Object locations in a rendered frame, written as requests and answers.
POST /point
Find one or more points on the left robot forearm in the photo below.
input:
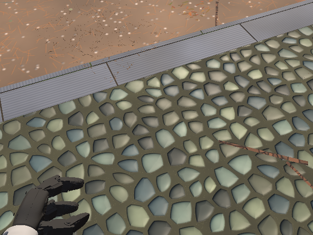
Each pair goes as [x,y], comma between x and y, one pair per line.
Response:
[20,230]

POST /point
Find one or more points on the left robot hand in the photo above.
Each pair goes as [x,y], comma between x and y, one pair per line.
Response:
[37,212]

